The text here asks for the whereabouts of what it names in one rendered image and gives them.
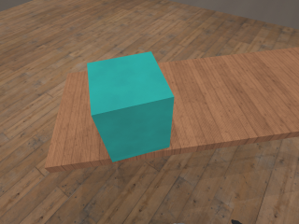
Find table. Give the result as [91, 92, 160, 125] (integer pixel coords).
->
[44, 47, 299, 173]

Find carton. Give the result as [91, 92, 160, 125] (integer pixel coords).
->
[87, 51, 175, 162]

